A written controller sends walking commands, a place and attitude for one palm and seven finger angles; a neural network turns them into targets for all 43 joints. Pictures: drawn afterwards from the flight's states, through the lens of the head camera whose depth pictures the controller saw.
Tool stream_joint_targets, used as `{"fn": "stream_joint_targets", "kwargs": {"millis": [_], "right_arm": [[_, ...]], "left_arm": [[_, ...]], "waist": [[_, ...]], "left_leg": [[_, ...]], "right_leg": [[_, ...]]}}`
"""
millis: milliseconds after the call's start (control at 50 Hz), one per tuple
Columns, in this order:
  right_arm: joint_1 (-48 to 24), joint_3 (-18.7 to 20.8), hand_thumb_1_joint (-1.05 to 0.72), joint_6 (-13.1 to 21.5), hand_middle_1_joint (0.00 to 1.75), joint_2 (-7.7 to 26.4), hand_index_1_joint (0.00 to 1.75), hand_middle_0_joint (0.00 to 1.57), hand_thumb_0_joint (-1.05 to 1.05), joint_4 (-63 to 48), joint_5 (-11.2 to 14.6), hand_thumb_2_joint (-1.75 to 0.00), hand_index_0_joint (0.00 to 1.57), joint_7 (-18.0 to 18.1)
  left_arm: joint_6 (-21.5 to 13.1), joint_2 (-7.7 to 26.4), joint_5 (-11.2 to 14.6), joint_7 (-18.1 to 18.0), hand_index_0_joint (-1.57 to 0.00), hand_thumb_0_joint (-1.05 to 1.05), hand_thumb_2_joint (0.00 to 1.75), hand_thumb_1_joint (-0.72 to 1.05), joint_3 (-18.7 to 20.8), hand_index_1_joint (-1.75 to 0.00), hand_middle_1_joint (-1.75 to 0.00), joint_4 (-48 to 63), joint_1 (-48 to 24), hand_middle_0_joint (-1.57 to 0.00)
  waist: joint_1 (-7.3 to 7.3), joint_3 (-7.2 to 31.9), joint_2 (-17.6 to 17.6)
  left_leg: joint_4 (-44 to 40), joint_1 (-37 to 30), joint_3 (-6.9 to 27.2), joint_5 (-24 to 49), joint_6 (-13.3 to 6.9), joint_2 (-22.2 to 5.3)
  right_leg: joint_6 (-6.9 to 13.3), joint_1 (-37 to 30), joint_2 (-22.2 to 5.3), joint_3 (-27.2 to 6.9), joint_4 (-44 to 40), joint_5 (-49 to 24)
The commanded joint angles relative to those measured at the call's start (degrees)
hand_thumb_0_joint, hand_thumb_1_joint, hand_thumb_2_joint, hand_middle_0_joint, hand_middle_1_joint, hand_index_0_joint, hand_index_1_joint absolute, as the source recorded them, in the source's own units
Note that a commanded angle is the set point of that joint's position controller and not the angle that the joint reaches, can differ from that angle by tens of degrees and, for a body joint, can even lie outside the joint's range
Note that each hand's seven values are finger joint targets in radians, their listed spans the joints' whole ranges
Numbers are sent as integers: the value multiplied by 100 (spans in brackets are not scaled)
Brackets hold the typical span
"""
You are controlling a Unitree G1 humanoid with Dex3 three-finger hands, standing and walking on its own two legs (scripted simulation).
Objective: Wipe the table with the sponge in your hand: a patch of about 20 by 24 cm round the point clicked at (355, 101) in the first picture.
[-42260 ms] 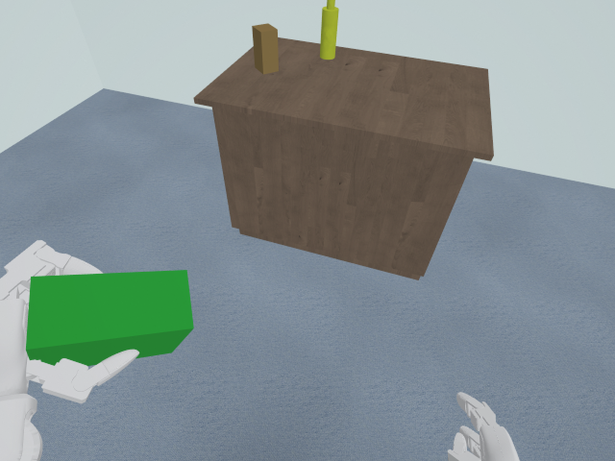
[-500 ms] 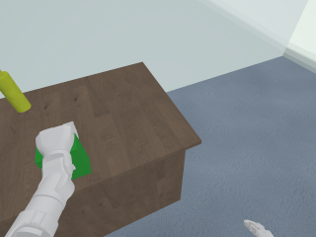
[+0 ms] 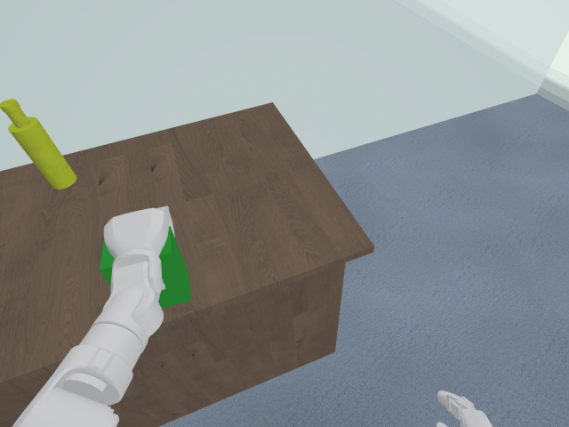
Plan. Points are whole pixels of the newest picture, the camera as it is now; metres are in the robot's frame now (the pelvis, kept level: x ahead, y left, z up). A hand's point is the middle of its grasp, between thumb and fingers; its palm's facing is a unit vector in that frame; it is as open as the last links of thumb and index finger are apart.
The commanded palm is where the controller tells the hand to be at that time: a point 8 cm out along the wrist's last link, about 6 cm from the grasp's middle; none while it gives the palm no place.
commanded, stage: slide across to the third lane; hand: left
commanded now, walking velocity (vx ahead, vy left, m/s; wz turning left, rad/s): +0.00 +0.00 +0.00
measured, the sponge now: (153, 280) +0.34 +0.27 -0.02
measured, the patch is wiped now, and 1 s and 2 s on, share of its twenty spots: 0.35 0.40 0.70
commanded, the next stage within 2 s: wipe forward along the third lane in 0.22 s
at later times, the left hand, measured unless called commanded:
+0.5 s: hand (175, 242) +0.38 +0.22 +0.04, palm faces -0.10 -0.02 -1.00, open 10.3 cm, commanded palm +0.37 +0.21 +0.08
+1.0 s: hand (179, 224) +0.42 +0.23 +0.04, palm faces -0.12 +0.03 -0.99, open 10.3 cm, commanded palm +0.42 +0.22 +0.07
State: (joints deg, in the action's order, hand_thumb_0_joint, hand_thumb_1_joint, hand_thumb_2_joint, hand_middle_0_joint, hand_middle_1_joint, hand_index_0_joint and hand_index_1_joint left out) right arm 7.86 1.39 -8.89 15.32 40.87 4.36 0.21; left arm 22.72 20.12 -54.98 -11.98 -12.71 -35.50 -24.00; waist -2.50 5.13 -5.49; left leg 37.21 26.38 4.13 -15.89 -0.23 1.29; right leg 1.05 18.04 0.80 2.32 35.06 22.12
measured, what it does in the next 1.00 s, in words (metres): stands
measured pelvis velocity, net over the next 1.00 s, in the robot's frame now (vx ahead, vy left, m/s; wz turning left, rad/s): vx -0.04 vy -0.02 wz -0.04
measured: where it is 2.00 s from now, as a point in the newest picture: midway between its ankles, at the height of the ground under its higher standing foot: outside the picture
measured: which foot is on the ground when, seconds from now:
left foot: down 0.00-1.00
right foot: down 0.00-1.00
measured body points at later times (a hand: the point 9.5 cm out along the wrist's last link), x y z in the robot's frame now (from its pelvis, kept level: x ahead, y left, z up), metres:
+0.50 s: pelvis -0.01 -0.01 +0.00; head +0.00 -0.04 +0.45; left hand +0.38 +0.22 +0.09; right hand +0.12 -0.26 -0.13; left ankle +0.03 +0.12 -0.72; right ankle -0.05 -0.11 -0.72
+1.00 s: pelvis -0.04 -0.02 -0.02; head +0.01 -0.04 +0.43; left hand +0.42 +0.22 +0.09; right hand +0.00 -0.30 -0.16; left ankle +0.03 +0.12 -0.72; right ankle -0.05 -0.11 -0.72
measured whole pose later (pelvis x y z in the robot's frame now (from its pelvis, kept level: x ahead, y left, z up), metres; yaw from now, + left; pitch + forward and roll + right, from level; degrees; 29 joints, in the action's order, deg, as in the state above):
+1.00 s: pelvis -0.04 -0.02 -0.02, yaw -2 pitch +12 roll -1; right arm 15.0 1.1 -7.2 16.1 44.7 3.3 0.1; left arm 17.5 25.3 -57.0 -15.0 -5.5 -69.2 -49.8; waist 4.8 7.2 -4.5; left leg 43.6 41.1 4.2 -15.3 0.4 -1.8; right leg 3.0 34.3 4.0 2.2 43.5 21.6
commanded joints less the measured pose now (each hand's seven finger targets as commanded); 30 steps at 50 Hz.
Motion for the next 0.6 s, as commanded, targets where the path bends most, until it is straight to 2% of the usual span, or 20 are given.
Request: {"fn": "stream_joint_targets", "kwargs": {"millis": [0,20,40,100,120,140,160,200,220,240,280,320,340,360,420,460,480,520,560,580], "right_arm": [[-551,225,-90,214,30,670,30,20,0,-708,18,-90,20,-8],[-578,222,-90,200,30,688,30,20,0,-699,14,-90,20,4],[-535,224,-90,192,30,673,30,20,0,-674,10,-90,20,2],[-557,202,-90,179,30,639,30,20,0,-633,24,-90,20,-38],[-574,216,-90,163,30,663,30,20,0,-590,11,-90,20,-31],[-532,215,-90,181,30,624,30,20,0,-621,6,-90,20,-58],[-535,213,-90,181,30,615,30,20,0,-604,15,-90,20,-72],[-545,203,-90,168,30,619,30,20,0,-590,12,-90,20,-71],[-565,210,-90,137,30,647,30,20,0,-552,1,-90,20,-50],[-547,189,-90,143,30,621,30,20,0,-601,5,-90,20,-54],[-537,190,-90,121,30,617,30,20,0,-572,6,-90,20,-36],[-561,159,-90,62,30,658,30,20,0,-539,-9,-90,20,3],[-518,145,-90,58,30,645,30,20,0,-544,-4,-90,20,28],[-473,140,-90,56,30,647,30,20,0,-497,2,-90,20,32],[-395,140,-90,61,30,654,30,20,0,-493,-20,-90,20,71],[-234,152,-90,73,30,667,30,20,0,-448,-40,-90,20,80],[-167,163,-90,76,30,694,30,20,0,-404,-47,-90,20,74],[-82,190,-90,72,30,693,30,20,0,-421,-67,-90,20,75],[33,217,-90,90,30,698,30,20,0,-403,-79,-90,20,58],[73,218,-90,100,30,698,30,20,0,-405,-76,-90,20,48]], "left_arm": [[-241,-190,164,-102,-120,0,130,10,-243,-160,-160,670,-2101,-120],[-208,36,175,-124,-120,0,130,10,-19,-160,-160,635,-2119,-120],[-192,-79,130,-151,-120,0,130,10,-178,-160,-160,579,-2270,-120],[-88,-341,135,-190,-120,0,130,10,-365,-160,-160,301,-2422,-120],[-73,-133,93,-218,-120,0,130,10,-170,-160,-160,247,-2557,-120],[-60,-433,104,-228,-120,0,130,10,-432,-160,-160,204,-2556,-120],[-40,-437,133,-247,-120,0,130,10,-404,-160,-160,103,-2582,-120],[-6,-352,166,-276,-120,0,130,10,-322,-160,-160,-31,-2664,-120],[20,-43,165,-305,-120,0,130,10,8,-160,-160,-151,-2639,-120],[21,-286,196,-312,-120,0,130,10,-258,-160,-160,-110,-2746,-120],[60,-84,167,-339,-120,0,130,10,-74,-160,-160,-302,-2742,-120],[78,510,106,-353,-120,0,130,10,415,-160,-160,-465,-2880,-120],[71,337,81,-347,-120,0,130,10,187,-160,-160,-578,-2975,-120],[47,424,83,-358,-120,0,130,10,261,-160,-160,-692,-3123,-120],[-79,665,-1,-323,-120,0,130,10,450,-160,-160,-945,-3180,-120],[-183,609,-129,-323,-120,0,130,10,319,-160,-160,-1194,-3302,-120],[-246,737,-194,-329,-120,0,130,10,398,-160,-160,-1252,-3422,-120],[-355,938,-251,-327,-120,0,130,10,593,-160,-160,-1301,-3424,-120],[-468,829,-284,-382,-120,0,130,10,494,-160,-160,-1376,-3454,-120],[-482,749,-258,-393,-120,0,130,10,465,-160,-160,-1531,-3364,-120]], "waist": [[451,1234,899],[370,1294,853],[454,1309,798],[458,1193,836],[432,1182,722],[458,1259,689],[455,1249,718],[453,1275,830],[370,1273,849],[442,1304,775],[429,1244,911],[330,1244,939],[448,1193,990],[474,1093,962],[454,1062,870],[551,1036,852],[579,1046,862],[524,1183,730],[583,1279,725],[614,1202,889]], "left_leg": [[-265,-1240,-172,1110,-259,83],[-328,-1227,-156,1093,-249,65],[-294,-1252,-178,1080,-242,70],[-320,-1162,-159,949,-229,71],[-330,-1184,-152,969,-219,47],[-287,-1201,-171,1021,-233,77],[-293,-1175,-153,966,-225,67],[-276,-1092,-172,918,-228,79],[-322,-1044,-170,903,-214,47],[-313,-1033,-211,848,-231,90],[-319,-926,-252,768,-237,83],[-367,-800,-248,752,-221,70],[-344,-756,-296,685,-238,104],[-340,-709,-307,622,-235,85],[-360,-575,-304,546,-227,76],[-284,-520,-330,477,-237,87],[-252,-499,-324,513,-237,60],[-235,-433,-315,582,-228,51],[-137,-416,-356,588,-233,49],[-113,-306,-361,537,-239,51]], "right_leg": [[195,310,250,76,-488,-2008],[212,262,260,53,-519,-1939],[204,291,250,71,-453,-1912],[202,413,249,112,-471,-1760],[232,446,266,81,-480,-1739],[226,416,257,111,-412,-1800],[221,456,256,124,-436,-1737],[201,388,245,91,-450,-1773],[214,354,257,59,-480,-1731],[185,322,237,64,-444,-1705],[158,278,225,27,-505,-1686],[166,163,216,-33,-529,-1733],[124,185,202,-38,-512,-1693],[117,270,191,-38,-533,-1662],[118,325,194,-79,-562,-1517],[109,457,199,-91,-515,-1433],[119,508,195,-92,-493,-1497],[141,472,204,-114,-460,-1548],[127,541,210,-129,-390,-1609],[105,575,208,-122,-410,-1619]]}}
